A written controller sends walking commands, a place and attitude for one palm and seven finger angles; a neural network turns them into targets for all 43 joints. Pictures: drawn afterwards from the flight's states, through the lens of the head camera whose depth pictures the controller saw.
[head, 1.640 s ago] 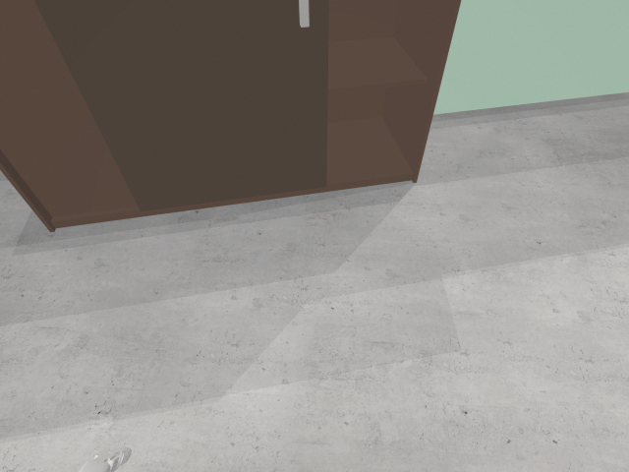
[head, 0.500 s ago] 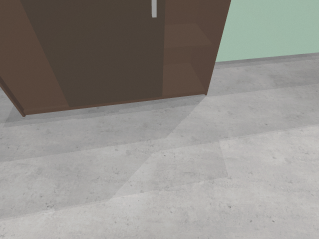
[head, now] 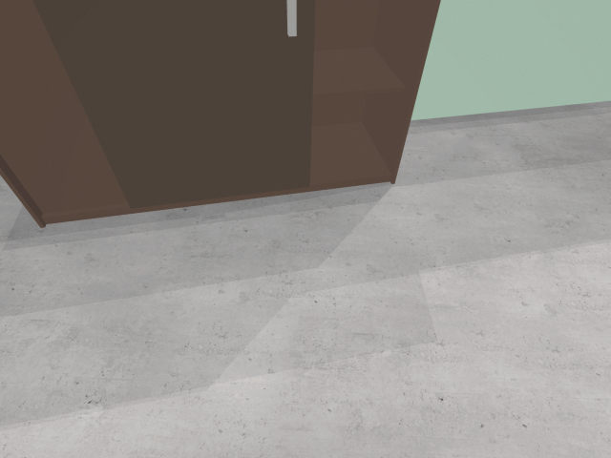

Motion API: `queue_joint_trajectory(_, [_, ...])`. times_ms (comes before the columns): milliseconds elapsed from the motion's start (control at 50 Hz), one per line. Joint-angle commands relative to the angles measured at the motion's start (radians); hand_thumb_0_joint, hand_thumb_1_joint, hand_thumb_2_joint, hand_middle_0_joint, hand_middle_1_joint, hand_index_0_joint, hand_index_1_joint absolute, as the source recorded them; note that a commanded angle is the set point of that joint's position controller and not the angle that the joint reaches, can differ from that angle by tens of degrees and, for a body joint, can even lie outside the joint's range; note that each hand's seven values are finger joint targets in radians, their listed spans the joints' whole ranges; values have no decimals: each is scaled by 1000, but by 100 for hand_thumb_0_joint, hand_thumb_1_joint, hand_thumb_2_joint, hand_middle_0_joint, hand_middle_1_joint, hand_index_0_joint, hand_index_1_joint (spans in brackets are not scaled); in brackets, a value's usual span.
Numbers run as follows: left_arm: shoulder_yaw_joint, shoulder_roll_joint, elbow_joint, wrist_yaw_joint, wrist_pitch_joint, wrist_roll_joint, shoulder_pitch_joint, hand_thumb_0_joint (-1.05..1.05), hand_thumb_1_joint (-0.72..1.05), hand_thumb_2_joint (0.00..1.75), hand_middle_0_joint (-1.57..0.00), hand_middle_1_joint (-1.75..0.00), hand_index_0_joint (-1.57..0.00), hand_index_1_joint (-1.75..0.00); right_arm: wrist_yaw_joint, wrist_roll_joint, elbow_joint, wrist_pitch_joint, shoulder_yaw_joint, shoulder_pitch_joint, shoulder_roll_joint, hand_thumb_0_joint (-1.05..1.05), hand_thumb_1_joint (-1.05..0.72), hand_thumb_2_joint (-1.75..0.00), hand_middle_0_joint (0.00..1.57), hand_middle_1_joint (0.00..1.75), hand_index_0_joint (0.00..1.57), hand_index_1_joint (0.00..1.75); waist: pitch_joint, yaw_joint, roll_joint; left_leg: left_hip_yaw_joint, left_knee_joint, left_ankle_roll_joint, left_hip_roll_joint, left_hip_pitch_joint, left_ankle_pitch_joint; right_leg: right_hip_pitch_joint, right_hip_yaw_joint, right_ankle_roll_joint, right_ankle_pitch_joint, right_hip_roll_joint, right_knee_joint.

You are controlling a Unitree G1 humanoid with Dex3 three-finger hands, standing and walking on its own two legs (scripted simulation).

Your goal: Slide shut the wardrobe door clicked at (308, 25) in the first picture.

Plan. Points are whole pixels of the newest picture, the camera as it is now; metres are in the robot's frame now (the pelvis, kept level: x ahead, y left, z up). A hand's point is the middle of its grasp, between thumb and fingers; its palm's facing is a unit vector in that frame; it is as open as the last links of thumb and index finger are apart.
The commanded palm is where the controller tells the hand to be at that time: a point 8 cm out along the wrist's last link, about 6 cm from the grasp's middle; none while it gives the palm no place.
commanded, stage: walk to a spot facing it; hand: left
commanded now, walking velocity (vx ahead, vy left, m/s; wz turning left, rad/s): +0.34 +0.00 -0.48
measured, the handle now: (290, 1) +1.38 +0.15 +0.10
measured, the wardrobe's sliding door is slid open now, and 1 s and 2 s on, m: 0.44 0.44 0.44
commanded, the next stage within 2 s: turn to face it in 1.60 s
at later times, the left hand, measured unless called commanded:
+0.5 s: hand out of the picture +0.05 +0.14 -0.16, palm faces -0.07 -0.99 -0.16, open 7.4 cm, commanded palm none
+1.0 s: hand (278, 263) +0.52 +0.10 -0.16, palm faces -0.35 -0.91 -0.23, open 7.4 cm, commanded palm none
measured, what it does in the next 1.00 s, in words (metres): walks ahead, turning right: left foot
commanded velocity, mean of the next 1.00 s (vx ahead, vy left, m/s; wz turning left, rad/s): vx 0.36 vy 0.00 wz -0.31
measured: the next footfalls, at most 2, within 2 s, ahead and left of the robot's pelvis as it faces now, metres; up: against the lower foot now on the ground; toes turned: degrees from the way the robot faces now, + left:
left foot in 0.62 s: +0.37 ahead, +0.08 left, +0.00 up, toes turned -5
right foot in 1.04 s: +0.44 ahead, -0.21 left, +0.00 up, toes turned -30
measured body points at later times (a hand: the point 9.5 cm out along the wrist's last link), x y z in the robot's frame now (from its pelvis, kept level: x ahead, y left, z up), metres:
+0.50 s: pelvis +0.14 -0.02 -0.01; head +0.17 -0.03 +0.44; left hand +0.06 +0.19 -0.15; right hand +0.19 -0.26 -0.16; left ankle +0.24 +0.10 -0.69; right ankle +0.01 -0.10 -0.74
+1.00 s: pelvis +0.35 -0.04 -0.01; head +0.36 -0.06 +0.44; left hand +0.54 +0.14 -0.14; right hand +0.23 -0.27 -0.17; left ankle +0.33 +0.08 -0.74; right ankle +0.39 -0.19 -0.72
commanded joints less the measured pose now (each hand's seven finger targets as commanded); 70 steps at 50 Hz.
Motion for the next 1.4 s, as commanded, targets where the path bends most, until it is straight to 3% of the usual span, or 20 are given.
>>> queue_joint_trajectory(0, [30,96,-62,-14,10,7,52,0,90,90,-20,-30,-20,-30,1,-6,-55,-2,-37,68,-126,0,-90,-90,20,30,20,30,98,-14,25,-88,-85,52,122,-74,-384,-180,120,-33,-342,-52,-33])
queue_joint_trajectory(80, [43,27,-110,-30,-9,8,92,0,90,90,-20,-30,-20,-30,-4,-3,-77,-20,-73,143,-166,0,-90,-90,20,30,20,30,100,-29,158,-236,-150,148,279,-5,-434,-307,-14,-25,-219,26,258])
queue_joint_trajectory(160, [57,-23,-101,-39,-33,10,176,0,90,90,-20,-30,-20,-30,-5,-2,-90,-36,-74,129,-113,0,-90,-90,20,30,20,30,80,25,108,-70,44,123,258,-115,-140,-98,-79,-20,-150,-18,148])
queue_joint_trajectory(180, [69,8,-66,-32,-45,14,291,0,90,90,-20,-30,-20,-30,-3,1,-103,-39,-66,107,-68,0,-90,-90,20,30,20,30,36,73,-34,35,277,66,166,-256,-107,94,58,-57,-135,-72,19])
queue_joint_trajectory(200, [96,124,-19,-14,-59,15,444,0,90,90,-20,-30,-20,-30,4,10,-158,-50,-48,44,10,0,-90,-90,20,30,20,30,26,125,-384,174,609,4,22,-555,-304,271,490,-161,-75,-329,-158])
queue_joint_trajectory(220, [91,114,4,2,-67,-3,520,0,90,90,-20,-30,-20,-30,5,2,-192,-58,-52,-51,-29,0,-90,-90,20,30,20,30,53,153,-305,43,722,16,45,-613,-346,238,618,-208,89,-376,-194])
queue_joint_trajectory(280, [69,24,-14,16,-74,10,416,0,90,90,-20,-30,-20,-30,11,-2,-167,-62,-57,-44,27,0,-90,-90,20,30,20,30,80,63,-42,15,777,-3,108,-633,-188,208,411,-244,252,-324,-133])
queue_joint_trajectory(540, [76,-14,24,25,-85,8,343,0,90,90,-20,-30,-20,-30,25,5,-163,-64,-72,45,84,0,-90,-90,20,30,20,30,37,-44,-116,140,228,30,6,-135,55,39,111,-121,553,-170,-9])
queue_joint_trajectory(580, [79,-62,8,18,-83,-4,361,0,90,90,-20,-30,-20,-30,-3,-10,-82,-73,-98,329,-19,0,-90,-90,20,30,20,30,-137,-145,11,-25,144,80,138,281,65,-157,70,-78,381,-87,386])
queue_joint_trajectory(600, [75,-121,-12,5,-80,-14,409,0,90,90,-20,-30,-20,-30,-8,-21,-63,-76,-120,423,-123,0,-90,-90,20,30,20,30,-236,-137,291,-426,0,190,439,416,32,-356,-39,-41,-245,48,754])
queue_joint_trajectory(620, [71,-110,-40,6,-85,-4,352,0,90,90,-20,-30,-20,-30,-4,-3,-75,-65,-112,387,-114,0,-90,-90,20,30,20,30,-174,-116,219,-520,-133,235,499,275,-156,-412,12,-59,-327,21,906])
queue_joint_trajectory(680, [70,-128,-65,-13,-60,15,220,0,90,90,-20,-30,-20,-30,-10,-7,-113,-77,-78,199,48,0,-90,-90,20,30,20,30,76,-45,102,-319,-218,185,406,-76,-302,-485,20,-44,-132,-106,952])
queue_joint_trajectory(760, [74,-169,-72,-27,-17,21,247,0,90,90,-20,-30,-20,-30,-12,-11,-112,-96,-82,161,76,0,-90,-90,20,30,20,30,46,24,104,-19,-219,157,324,-193,-82,-372,-23,-19,-60,-143,735])
queue_joint_trajectory(940, [75,-119,-177,-43,-26,20,-14,0,90,90,-20,-30,-20,-30,4,-18,-85,-75,-92,244,-3,0,-90,-90,20,30,20,30,71,-34,73,91,-159,146,322,-34,6,-264,-132,-1,-1,-97,246])
queue_joint_trajectory(1000, [90,-53,-110,-35,-46,24,180,0,90,90,-20,-30,-20,-30,7,-10,-79,-66,-84,236,-2,0,-90,-90,20,30,20,30,-43,68,-19,209,215,74,233,-75,234,81,-158,-48,10,-42,83])
queue_joint_trajectory(1040, [127,133,-50,-11,-64,7,396,0,90,90,-20,-30,-20,-30,20,6,-149,-72,-61,192,70,0,-90,-90,20,30,20,30,-155,125,-324,207,771,6,51,-532,-338,414,478,-228,42,-441,-114])
queue_joint_trajectory(1060, [129,135,-48,-4,-66,0,369,0,90,90,-20,-30,-20,-30,17,5,-148,-73,-68,130,40,0,-90,-90,20,30,20,30,-156,135,-255,81,882,18,94,-573,-310,360,470,-240,56,-443,-127])
queue_joint_trajectory(1100, [100,47,-84,2,-69,2,226,0,90,90,-20,-30,-20,-30,15,-1,-141,-66,-71,97,50,0,-90,-90,20,30,20,30,-29,64,-83,22,878,11,153,-567,-153,164,308,-205,26,-383,-156])
queue_joint_trajectory(1160, [80,-11,-89,7,-80,9,133,0,90,90,-20,-30,-20,-30,19,-9,-91,-35,-70,204,88,0,-90,-90,20,30,20,30,10,-29,-94,52,736,-13,165,-433,-78,-23,94,-155,74,-300,-200])
queue_joint_trajectory(1380, [85,5,-18,2,-80,9,200,0,90,90,-20,-30,-20,-30,41,-1,-146,-58,-72,96,94,0,-90,-90,20,30,20,30,78,-28,-79,135,226,9,98,-210,10,-45,33,-127,-2,-263,-150])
